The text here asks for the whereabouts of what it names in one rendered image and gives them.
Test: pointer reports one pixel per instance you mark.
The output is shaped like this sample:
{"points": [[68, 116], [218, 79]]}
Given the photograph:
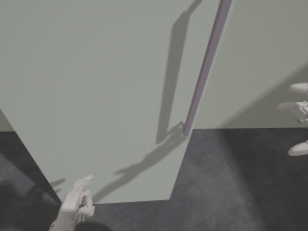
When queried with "right robot hand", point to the right robot hand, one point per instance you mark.
{"points": [[301, 110]]}

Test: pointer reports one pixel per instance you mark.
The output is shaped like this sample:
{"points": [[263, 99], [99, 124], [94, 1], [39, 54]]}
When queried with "handle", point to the handle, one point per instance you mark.
{"points": [[223, 9]]}

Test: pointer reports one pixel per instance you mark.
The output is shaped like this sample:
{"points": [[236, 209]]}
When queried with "fridge door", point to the fridge door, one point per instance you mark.
{"points": [[100, 87]]}

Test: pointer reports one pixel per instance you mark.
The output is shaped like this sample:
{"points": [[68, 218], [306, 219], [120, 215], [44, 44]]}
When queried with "left robot hand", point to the left robot hand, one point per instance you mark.
{"points": [[73, 202]]}

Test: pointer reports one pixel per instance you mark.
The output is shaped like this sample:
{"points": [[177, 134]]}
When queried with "robot left forearm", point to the robot left forearm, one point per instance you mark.
{"points": [[62, 224]]}

